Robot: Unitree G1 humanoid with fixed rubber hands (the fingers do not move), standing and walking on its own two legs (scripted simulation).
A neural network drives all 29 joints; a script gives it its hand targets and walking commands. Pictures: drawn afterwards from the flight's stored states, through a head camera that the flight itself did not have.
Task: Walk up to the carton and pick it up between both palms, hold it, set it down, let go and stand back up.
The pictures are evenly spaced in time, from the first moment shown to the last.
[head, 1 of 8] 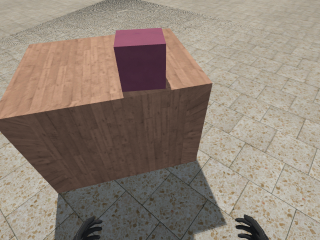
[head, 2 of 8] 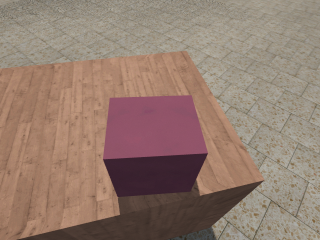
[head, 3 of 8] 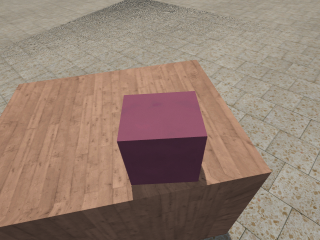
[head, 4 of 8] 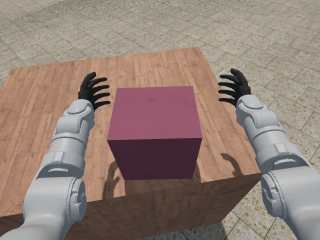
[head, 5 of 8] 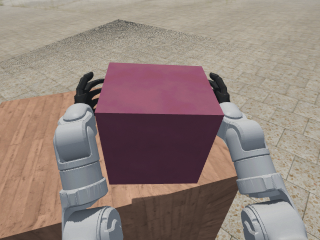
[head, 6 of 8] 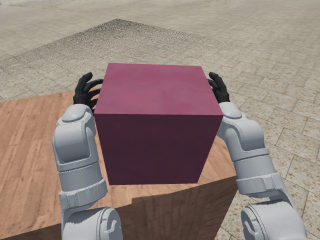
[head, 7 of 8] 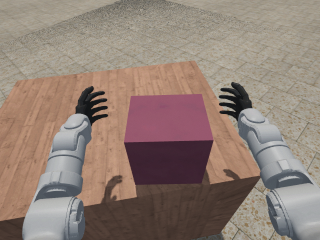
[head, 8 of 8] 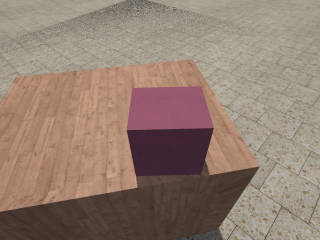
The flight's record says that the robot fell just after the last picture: no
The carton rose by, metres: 0.17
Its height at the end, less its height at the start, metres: +0.00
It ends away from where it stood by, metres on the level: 0.04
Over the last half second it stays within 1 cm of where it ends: yes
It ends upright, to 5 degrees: yes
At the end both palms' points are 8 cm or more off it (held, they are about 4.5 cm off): yes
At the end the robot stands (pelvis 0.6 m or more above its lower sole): yes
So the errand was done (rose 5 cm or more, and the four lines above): yes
